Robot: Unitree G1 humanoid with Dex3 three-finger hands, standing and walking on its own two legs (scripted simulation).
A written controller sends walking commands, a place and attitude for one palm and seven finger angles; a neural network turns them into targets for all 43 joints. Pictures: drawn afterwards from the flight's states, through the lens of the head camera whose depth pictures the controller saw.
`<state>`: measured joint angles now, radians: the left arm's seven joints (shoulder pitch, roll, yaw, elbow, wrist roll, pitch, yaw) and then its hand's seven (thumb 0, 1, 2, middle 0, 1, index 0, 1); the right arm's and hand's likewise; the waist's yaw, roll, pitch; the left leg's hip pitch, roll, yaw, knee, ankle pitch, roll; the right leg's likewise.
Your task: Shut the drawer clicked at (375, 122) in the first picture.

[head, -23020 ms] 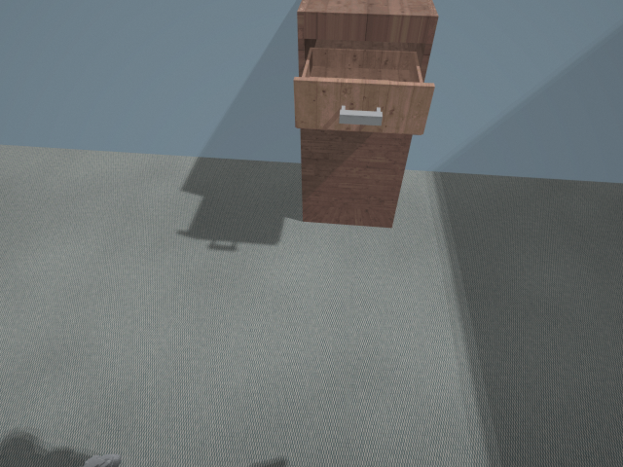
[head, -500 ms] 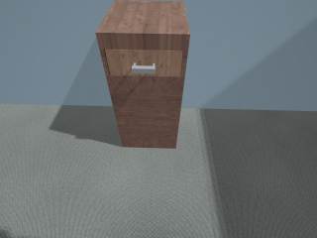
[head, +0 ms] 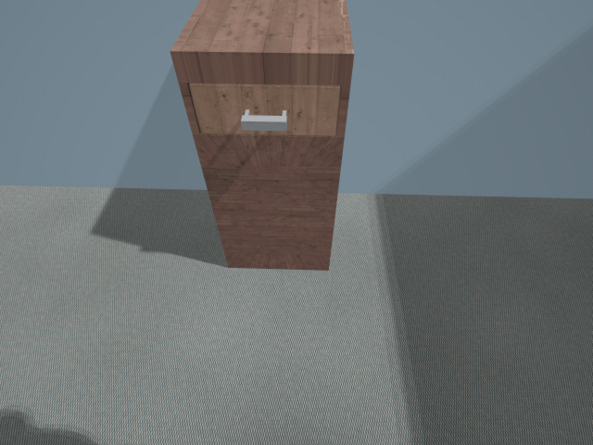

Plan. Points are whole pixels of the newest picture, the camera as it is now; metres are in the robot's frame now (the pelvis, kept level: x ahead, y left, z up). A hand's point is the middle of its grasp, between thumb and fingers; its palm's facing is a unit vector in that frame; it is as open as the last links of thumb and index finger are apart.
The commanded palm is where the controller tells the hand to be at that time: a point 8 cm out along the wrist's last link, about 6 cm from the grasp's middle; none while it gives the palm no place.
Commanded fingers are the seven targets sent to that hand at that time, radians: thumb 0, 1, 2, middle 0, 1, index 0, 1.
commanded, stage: look to check the result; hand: left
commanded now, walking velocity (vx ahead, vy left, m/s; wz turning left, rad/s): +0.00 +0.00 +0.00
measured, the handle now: (265, 118) +0.84 +0.13 -0.04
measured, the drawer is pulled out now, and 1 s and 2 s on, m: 0.00 0.00 0.00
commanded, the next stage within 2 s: stand and wait in 0.30 s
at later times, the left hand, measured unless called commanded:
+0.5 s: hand out of the picture +0.01 +0.16 -0.17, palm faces +0.06 -0.98 -0.20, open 7.4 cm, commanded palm none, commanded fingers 0.00 0.90 0.90 -0.20 -0.30 -0.20 -0.30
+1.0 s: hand out of the picture +0.01 +0.15 -0.17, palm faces +0.06 -0.98 -0.20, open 7.4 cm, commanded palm none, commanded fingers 0.00 0.90 0.90 -0.20 -0.30 -0.20 -0.30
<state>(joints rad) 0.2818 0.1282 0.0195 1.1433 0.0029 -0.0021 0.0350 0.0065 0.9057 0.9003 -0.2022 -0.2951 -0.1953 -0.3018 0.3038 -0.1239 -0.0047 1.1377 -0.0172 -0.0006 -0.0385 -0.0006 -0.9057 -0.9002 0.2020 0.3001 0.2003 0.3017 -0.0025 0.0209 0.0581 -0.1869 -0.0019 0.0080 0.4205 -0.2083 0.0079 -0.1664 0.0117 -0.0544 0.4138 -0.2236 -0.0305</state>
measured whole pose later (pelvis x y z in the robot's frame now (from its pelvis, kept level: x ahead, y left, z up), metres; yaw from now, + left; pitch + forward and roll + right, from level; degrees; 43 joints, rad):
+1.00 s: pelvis +0.01 -0.02 +0.00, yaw +0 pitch -2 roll +0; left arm 0.27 0.13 0.02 1.14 0.00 -0.01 0.04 0.01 0.90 0.90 -0.20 -0.30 -0.20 -0.30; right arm 0.28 -0.14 -0.01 1.15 -0.02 0.00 -0.04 0.00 -0.91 -0.90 0.20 0.30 0.20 0.30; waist 0.00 0.02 0.05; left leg -0.15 0.02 0.00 0.40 -0.22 -0.02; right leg -0.12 0.04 -0.06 0.38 -0.23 -0.05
